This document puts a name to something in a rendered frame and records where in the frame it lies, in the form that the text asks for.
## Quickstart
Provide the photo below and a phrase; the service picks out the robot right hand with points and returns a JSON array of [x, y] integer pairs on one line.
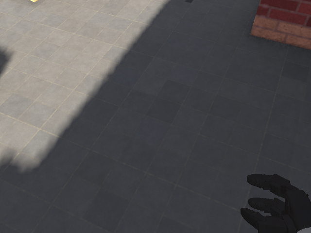
[[286, 217]]

